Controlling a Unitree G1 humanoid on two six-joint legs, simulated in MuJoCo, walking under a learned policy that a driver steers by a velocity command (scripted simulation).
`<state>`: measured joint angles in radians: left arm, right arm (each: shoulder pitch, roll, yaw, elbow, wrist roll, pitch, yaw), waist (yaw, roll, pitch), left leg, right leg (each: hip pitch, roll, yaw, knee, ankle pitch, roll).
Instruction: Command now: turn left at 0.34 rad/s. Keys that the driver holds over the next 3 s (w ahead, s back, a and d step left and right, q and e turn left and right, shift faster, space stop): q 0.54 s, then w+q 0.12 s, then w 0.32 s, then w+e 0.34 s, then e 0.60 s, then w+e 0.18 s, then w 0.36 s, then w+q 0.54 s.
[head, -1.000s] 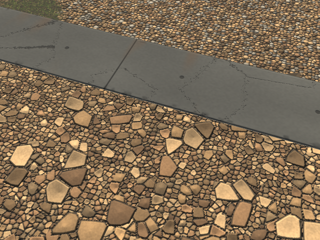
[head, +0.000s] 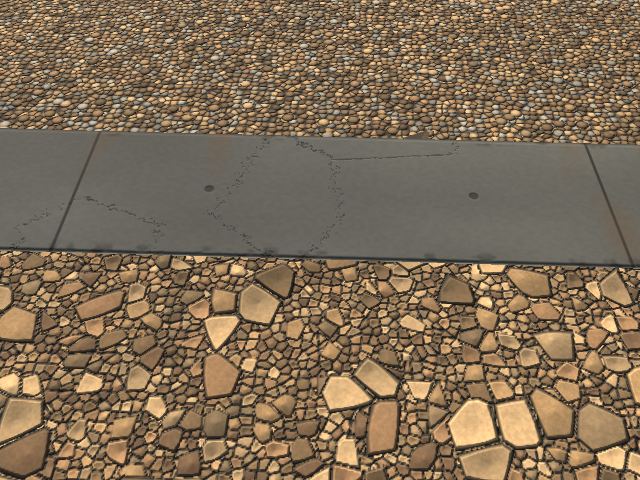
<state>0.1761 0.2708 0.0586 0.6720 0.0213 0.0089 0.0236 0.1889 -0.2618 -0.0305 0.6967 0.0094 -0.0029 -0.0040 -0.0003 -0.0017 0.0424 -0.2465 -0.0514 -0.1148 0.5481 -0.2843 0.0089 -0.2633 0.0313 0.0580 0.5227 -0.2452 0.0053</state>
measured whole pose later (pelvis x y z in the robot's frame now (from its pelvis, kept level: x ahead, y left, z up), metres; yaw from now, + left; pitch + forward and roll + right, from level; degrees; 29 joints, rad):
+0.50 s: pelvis -0.02 +0.05 +0.00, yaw +17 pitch +2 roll -2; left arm 0.12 0.32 0.09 0.68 0.01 0.03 0.04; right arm 0.22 -0.29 -0.05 0.60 0.00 0.02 0.00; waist -0.01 -0.04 0.06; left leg -0.32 -0.03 -0.05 0.55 -0.26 0.05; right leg -0.53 0.00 0.03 1.13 -0.46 0.07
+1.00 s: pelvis +0.08 +0.06 +0.01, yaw +28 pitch +2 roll +0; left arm 0.36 0.26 0.05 0.78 0.00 -0.09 0.00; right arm 0.26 -0.30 -0.05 0.64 0.01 -0.04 0.00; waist 0.03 0.05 -0.02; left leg -0.54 -0.01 -0.06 1.01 -0.32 0.01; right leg -0.12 0.02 0.02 0.37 -0.27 -0.02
